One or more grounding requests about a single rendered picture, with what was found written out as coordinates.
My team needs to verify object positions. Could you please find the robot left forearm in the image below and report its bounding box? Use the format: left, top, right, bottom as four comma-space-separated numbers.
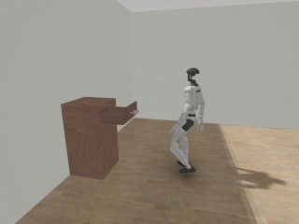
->
177, 105, 190, 126

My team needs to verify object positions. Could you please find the robot right upper arm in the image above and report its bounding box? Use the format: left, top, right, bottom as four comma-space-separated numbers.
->
199, 85, 205, 105

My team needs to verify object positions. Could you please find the robot left upper arm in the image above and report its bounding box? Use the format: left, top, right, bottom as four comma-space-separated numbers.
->
184, 86, 192, 110

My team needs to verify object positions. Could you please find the left robot hand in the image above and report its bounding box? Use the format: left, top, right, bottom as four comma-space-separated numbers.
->
169, 124, 180, 138

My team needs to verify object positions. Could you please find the right robot hand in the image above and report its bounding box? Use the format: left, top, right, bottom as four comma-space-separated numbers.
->
196, 119, 204, 132

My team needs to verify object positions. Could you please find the cabinet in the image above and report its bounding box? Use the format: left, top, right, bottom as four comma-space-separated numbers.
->
61, 97, 119, 180

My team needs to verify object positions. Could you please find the drawer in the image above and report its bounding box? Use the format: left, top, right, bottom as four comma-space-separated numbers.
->
98, 101, 137, 125

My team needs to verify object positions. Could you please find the right robot foot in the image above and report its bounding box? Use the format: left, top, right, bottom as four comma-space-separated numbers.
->
177, 161, 192, 166

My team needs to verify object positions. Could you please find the handle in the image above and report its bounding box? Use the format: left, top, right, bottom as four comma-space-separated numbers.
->
130, 109, 139, 115

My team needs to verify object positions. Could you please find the robot right forearm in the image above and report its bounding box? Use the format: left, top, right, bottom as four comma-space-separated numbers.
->
198, 104, 205, 119

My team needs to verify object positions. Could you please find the robot right shin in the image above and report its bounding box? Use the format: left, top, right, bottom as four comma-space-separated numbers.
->
179, 139, 189, 162

